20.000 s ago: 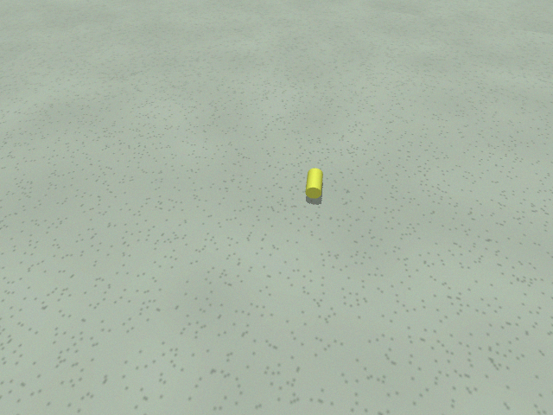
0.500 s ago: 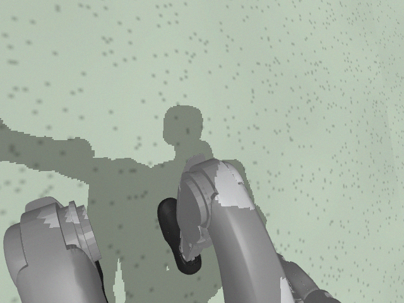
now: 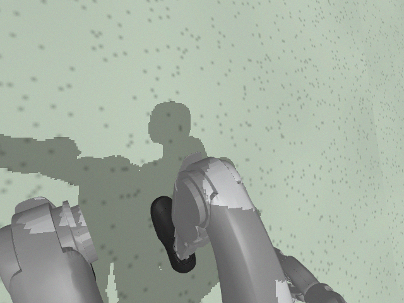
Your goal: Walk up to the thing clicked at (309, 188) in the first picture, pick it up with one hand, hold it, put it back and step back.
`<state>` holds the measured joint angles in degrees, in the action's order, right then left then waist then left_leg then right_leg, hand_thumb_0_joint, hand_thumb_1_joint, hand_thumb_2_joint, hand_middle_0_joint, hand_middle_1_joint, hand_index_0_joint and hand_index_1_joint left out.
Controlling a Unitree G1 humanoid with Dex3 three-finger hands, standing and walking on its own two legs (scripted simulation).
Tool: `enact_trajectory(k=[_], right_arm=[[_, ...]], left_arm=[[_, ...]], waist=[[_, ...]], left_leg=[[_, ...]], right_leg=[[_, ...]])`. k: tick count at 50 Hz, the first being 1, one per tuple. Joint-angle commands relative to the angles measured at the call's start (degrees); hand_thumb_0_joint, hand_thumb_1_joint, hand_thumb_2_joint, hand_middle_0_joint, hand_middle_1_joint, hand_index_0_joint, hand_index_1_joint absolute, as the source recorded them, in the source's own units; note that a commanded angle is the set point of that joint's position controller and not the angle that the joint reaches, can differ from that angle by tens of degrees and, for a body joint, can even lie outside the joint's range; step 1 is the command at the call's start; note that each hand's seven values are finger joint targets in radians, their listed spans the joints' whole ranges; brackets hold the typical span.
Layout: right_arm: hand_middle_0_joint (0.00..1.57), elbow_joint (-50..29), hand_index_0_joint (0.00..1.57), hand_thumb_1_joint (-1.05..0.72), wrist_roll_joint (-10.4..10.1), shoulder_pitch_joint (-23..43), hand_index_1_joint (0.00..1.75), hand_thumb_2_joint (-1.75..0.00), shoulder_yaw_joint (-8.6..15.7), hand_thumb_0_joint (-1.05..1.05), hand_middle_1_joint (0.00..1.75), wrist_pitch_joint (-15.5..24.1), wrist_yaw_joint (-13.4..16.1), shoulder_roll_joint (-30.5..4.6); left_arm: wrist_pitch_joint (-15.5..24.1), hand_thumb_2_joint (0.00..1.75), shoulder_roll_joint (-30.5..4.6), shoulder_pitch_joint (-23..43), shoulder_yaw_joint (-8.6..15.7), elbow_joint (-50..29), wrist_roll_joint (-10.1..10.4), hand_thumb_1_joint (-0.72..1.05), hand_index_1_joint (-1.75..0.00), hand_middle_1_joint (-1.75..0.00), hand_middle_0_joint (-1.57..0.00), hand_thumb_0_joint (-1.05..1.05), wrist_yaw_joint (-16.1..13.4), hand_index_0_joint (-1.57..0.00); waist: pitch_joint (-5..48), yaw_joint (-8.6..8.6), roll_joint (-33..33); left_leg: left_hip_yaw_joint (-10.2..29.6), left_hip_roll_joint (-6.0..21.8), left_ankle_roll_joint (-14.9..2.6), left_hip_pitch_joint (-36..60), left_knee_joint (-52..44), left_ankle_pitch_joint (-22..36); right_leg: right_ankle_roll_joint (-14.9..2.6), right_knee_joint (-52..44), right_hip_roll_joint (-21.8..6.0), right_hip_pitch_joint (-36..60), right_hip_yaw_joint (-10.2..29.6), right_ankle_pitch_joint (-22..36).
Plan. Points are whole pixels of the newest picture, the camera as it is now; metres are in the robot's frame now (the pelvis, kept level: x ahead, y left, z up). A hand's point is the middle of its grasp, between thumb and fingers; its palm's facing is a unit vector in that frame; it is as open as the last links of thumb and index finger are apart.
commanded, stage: rest palm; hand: left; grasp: from above
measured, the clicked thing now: out of the picture +0.46 +0.39 -0.27
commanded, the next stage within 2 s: close in 0.50 s
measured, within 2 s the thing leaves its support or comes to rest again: neither
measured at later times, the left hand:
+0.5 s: hand out of the picture +0.44 +0.37 -0.24, palm faces -0.46 -0.15 -0.87, open 12.6 cm
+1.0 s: hand out of the picture +0.44 +0.38 -0.24, palm faces -0.45 -0.14 -0.88, open 11.6 cm
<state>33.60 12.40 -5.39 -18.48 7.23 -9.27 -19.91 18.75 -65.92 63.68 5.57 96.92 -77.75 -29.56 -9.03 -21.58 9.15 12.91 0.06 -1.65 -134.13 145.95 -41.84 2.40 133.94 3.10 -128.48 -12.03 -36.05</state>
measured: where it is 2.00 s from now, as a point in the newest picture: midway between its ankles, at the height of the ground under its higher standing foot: (134, 272)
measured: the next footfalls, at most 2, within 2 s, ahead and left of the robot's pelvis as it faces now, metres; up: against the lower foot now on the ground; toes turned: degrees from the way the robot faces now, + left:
none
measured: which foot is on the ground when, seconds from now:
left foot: down 0.00-1.00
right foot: down 0.00-1.00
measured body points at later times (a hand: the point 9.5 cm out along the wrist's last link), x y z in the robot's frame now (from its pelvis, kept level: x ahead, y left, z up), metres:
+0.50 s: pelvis +0.00 +0.00 +0.00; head +0.28 +0.15 +0.32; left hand +0.46 +0.38 -0.19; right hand +0.08 -0.25 -0.05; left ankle +0.06 +0.11 -0.27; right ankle +0.12 -0.11 -0.27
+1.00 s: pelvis +0.00 +0.00 +0.00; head +0.27 +0.15 +0.32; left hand +0.46 +0.38 -0.19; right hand +0.08 -0.25 -0.05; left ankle +0.06 +0.11 -0.27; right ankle +0.12 -0.11 -0.27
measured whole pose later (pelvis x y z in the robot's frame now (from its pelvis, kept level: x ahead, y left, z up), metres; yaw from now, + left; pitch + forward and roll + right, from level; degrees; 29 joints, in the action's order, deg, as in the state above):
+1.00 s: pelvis +0.00 +0.00 +0.00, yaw -1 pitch +28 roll -16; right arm 33.8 12.4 -4.8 -19.7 8.6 -9.9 -20.2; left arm 17.7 -66.8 63.8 4.5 96.4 -75.8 -28.6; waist -10.2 -21.1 9.2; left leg 13.4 0.3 -1.9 -134.0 146.2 -41.6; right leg 2.7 133.6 3.4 -128.1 -12.5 -35.5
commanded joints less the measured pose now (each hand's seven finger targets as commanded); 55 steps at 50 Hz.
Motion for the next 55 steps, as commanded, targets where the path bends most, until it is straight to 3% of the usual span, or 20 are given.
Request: enact_trajectory(k=[1, 4, 6, 10, 15, 18, 19, 21, 23, 24, 30, 33, 34, 39, 45, 50, 51, 52, 54, 55], right_arm=[[0.2, 0.56, 0.2, -0.91, -0.37, -10.68, 0.3, -0.9, 5.77, 0.0, 0.3, 0.31, 0.42, -18.79], [0.2, 0.69, 0.2, -0.91, -0.58, -10.5, 0.3, -0.91, 5.73, 0.0, 0.3, 0.68, 0.07, -19.04], [0.2, 0.86, 0.2, -0.9, -0.63, -10.54, 0.3, -0.9, 5.69, 0.0, 0.3, 0.64, 0.19, -18.94], [0.2, 1.17, 0.2, -0.91, -0.75, -10.64, 0.3, -0.9, 5.61, 0.0, 0.3, 0.8, -0.04, -19.08], [0.2, 1.61, 0.2, -0.91, -0.65, -10.9, 0.3, -0.9, 5.41, 0.0, 0.3, 0.86, -0.06, -19.12], [0.2, 0.31, 0.2, -0.91, -0.59, -10.71, 0.3, -0.9, 5.35, 0.0, 0.3, 0.98, -0.13, -19.59], [0.2, 0.41, 0.2, -0.91, -0.54, -10.12, 0.3, -0.9, 5.46, 0.0, 0.3, 0.91, 0.1, -20.2], [0.2, 0.64, 0.2, -0.91, -0.38, -10.46, 0.3, -0.9, 5.15, 0.0, 0.3, 0.88, -0.02, -19.12], [0.2, 0.16, 0.2, -0.91, -0.21, -10.35, 0.3, -0.9, 5.13, 0.0, 0.3, 0.89, -0.01, -20.0], [0.2, 0.43, 0.2, -0.91, -0.3, -9.95, 0.3, -0.91, 4.79, 0.0, 0.3, 0.9, -0.1, -19.23], [0.2, 0.42, 0.2, -0.9, -0.01, -9.83, 0.3, -0.9, 4.89, 0.0, 0.3, 0.89, 0.13, -19.8], [0.2, 0.89, 0.2, -0.9, -0.14, -9.83, 0.3, -0.9, 5.07, 0.0, 0.3, 0.95, -0.02, -19.84], [0.2, 1.18, 0.2, -0.9, -0.01, -9.39, 0.3, -0.9, 4.94, 0.0, 0.3, 0.88, 0.03, -19.78], [0.2, 0.97, 0.2, -0.9, -0.11, -9.46, 0.3, -0.9, 4.78, 0.0, 0.3, 1.2, -0.21, -19.68], [0.2, 0.96, 0.2, -0.9, -0.29, -9.42, 0.3, -0.9, 4.79, 0.0, 0.3, 1.24, 0.11, -19.98], [0.2, 0.66, 0.2, -0.9, -0.32, -10.07, 0.3, -0.9, 4.95, 0.0, 0.3, 1.05, 0.13, -20.37], [0.2, 1.18, 0.2, -0.9, -0.54, -9.93, 0.3, -0.9, 4.93, 0.0, 0.3, 1.06, 0.01, -19.66], [0.2, 0.71, 0.2, -0.9, -0.42, -9.64, 0.3, -0.9, 5.08, 0.0, 0.3, 0.96, 0.09, -20.13], [0.2, 0.75, 0.2, -0.9, -0.47, -9.86, 0.3, -0.9, 4.76, 0.0, 0.3, 0.92, 0.13, -19.79], [0.2, 0.36, 0.2, -0.9, -0.24, -9.63, 0.3, -0.9, 4.82, 0.0, 0.3, 0.73, 0.27, -20.35]], left_arm=[[-0.4, 0.94, -13.62, 13.38, 0.33, -7.89, 1.0, -0.44, -0.98, -0.98, -0.15, 0.0, -1.86, -0.15], [-0.86, 0.93, -13.22, 13.52, 0.12, -7.94, 2.05, -0.43, -0.97, -0.98, -0.15, 0.0, -1.89, -0.15], [-0.86, 0.93, -14.69, 12.43, 1.26, -8.52, 2.62, -0.42, -0.97, -0.97, -0.16, 0.0, -2.35, -0.16], [-1.22, 0.91, -12.58, 11.8, 0.16, -6.12, 2.94, -0.39, -0.96, -0.97, -0.17, 0.0, -1.66, -0.18], [-0.93, 0.92, -13.03, 12.1, 0.35, -7.06, 3.45, -0.35, -0.97, -0.97, -0.2, 0.0, -1.17, -0.21], [-0.52, 0.94, -12.89, 11.65, 0.19, -7.09, 3.18, -0.33, -0.98, -0.99, -0.21, 0.0, -0.62, -0.22], [-0.31, 0.95, -14.59, 11.08, 1.62, -6.37, 3.19, -0.31, -0.99, -0.99, -0.22, 0.0, -0.92, -0.23], [0.31, 0.92, -13.96, 13.45, 0.52, -10.01, 3.1, -0.31, -0.97, -0.98, -0.23, 0.0, -0.74, -0.24], [-0.1, 0.92, -14.41, 9.54, 1.57, -4.9, 2.55, -0.3, -0.98, -0.99, -0.23, 0.0, -1.1, -0.24], [0.65, 0.9, -13.14, 12.62, -0.08, -8.87, 3.25, -0.3, -0.96, -0.97, -0.23, 0.0, -0.92, -0.24], [0.74, 0.94, -14.84, 11.55, 0.67, -7.51, 2.11, -0.23, -0.99, -1.0, -0.27, 0.0, -1.83, -0.28], [0.64, 0.75, -14.21, 13.31, 0.2, -8.49, 2.19, -0.22, -0.9, -0.94, -0.24, 0.0, -2.06, -0.28], [0.71, 0.75, -15.08, 14.21, 0.56, -9.52, 2.29, -0.22, -0.9, -0.94, -0.25, 0.0, -2.23, -0.28], [-0.45, 0.71, -12.81, 11.28, -0.81, -4.88, 1.9, -0.17, -0.87, -0.91, -0.28, 0.0, -2.41, -0.32], [-0.7, 0.66, -14.53, 13.29, -0.2, -7.39, 3.05, -0.1, -0.82, -0.87, -0.33, 0.0, -1.46, -0.37], [-0.74, 0.62, -13.86, 11.2, 0.01, -5.4, 3.35, -0.04, -0.79, -0.84, -0.37, 0.0, -0.34, -0.42], [-0.52, 0.61, -12.24, 12.03, -1.42, -6.98, 3.62, -0.04, -0.79, -0.84, -0.37, 0.0, 0.18, -0.42], [-0.46, 0.64, -14.14, 11.85, 0.09, -6.7, 3.47, -0.03, -0.8, -0.84, -0.39, 0.0, 0.03, -0.43], [-0.01, 0.6, -13.53, 13.29, -0.75, -9.29, 3.61, -0.02, -0.75, -0.8, -0.41, 0.0, 0.5, -0.45], [-0.03, 0.61, -15.78, 11.77, 1.26, -7.33, 3.31, 0.0, -0.75, -0.79, -0.43, 0.0, -0.05, -0.46]], waist=[[37.19, -1.73, -35.89], [36.39, -1.97, -34.07], [38.78, -0.83, -34.45], [36.21, -1.97, -33.09], [36.19, -1.61, -33.4], [34.89, -2.31, -32.23], [35.17, -1.66, -32.72], [37.72, -1.74, -34.71], [34.89, -2.5, -32.87], [35.61, -2.48, -32.5], [35.64, -1.92, -33.88], [35.23, -2.13, -35.59], [36.79, -1.32, -36.36], [33.34, -2.87, -33.89], [34.8, -1.87, -32.74], [34.95, -2.74, -33.2], [33.95, -2.34, -33.63], [34.75, -2.3, -33.63], [34.36, -2.17, -34.34], [35.53, -1.77, -32.92]], left_leg=[[-2.4, 2.18, 1.42, 31.92, -17.06, 16.4], [-2.66, 2.07, 1.06, 29.87, -16.52, 15.35], [-2.82, 1.96, 1.13, 30.54, -16.71, 16.38], [-2.59, 2.08, 1.09, 29.12, -15.9, 16.68], [-2.58, 2.08, 1.1, 29.12, -16.4, 15.97], [-2.19, 2.19, 1.13, 28.95, -16.39, 14.73], [-1.91, 2.2, 1.44, 29.05, -16.55, 15.06], [-2.04, 2.43, 1.35, 31.61, -16.62, 16.14], [-1.97, 2.34, 1.28, 29.64, -16.25, 15.71], [-2.61, 2.3, 0.9, 28.23, -15.51, 15.4], [-1.95, 2.48, 1.36, 30.27, -16.14, 16.46], [-1.09, 2.64, 1.96, 31.48, -17.34, 16.34], [-0.99, 2.67, 1.95, 32.94, -17.19, 17.24], [-1.97, 2.48, 1.37, 29.44, -16.22, 15.84], [-2.22, 2.38, 1.1, 28.22, -16.44, 14.12], [-0.85, 2.61, 1.66, 30.85, -17.19, 15.82], [-1.21, 2.59, 1.64, 30.35, -17.18, 15.02], [-1.38, 2.56, 1.57, 30.01, -17.02, 14.89], [-1.69, 2.5, 1.6, 29.93, -16.72, 15.57], [-1.68, 2.4, 1.42, 29.43, -16.49, 15.09]], right_leg=[[-4.0, -9.23, 1.9, 18.44, -2.89, 13.37], [-3.89, -9.49, 1.97, 18.83, -2.79, 13.1], [-3.91, -9.58, 2.12, 20.65, -2.83, 13.94], [-3.97, -9.39, 2.06, 18.83, -3.0, 13.85], [-3.85, -9.97, 2.16, 19.85, -3.21, 13.54], [-3.86, -9.86, 1.97, 19.09, -3.17, 12.44], [-4.09, -9.83, 2.01, 19.02, -3.59, 12.23], [-3.81, -9.68, 2.1, 20.15, -3.1, 13.3], [-3.76, -9.69, 2.06, 19.99, -3.4, 12.99], [-3.63, -10.03, 2.37, 21.19, -2.93, 13.33], [-3.73, -9.66, 2.22, 20.06, -3.55, 13.68], [-3.91, -8.82, 2.09, 17.87, -4.08, 13.19], [-3.92, -8.85, 2.05, 17.83, -4.16, 13.65], [-3.68, -9.2, 2.23, 18.57, -3.7, 13.44], [-3.75, -10.19, 2.15, 19.38, -3.56, 12.43], [-3.68, -9.54, 1.92, 18.67, -4.05, 12.87], [-3.77, -9.4, 1.99, 17.59, -3.75, 12.26], [-3.77, -10.04, 2.07, 19.06, -3.71, 12.28], [-3.94, -9.96, 2.04, 18.9, -3.56, 12.66], [-3.84, -10.36, 2.06, 20.2, -3.62, 12.49]])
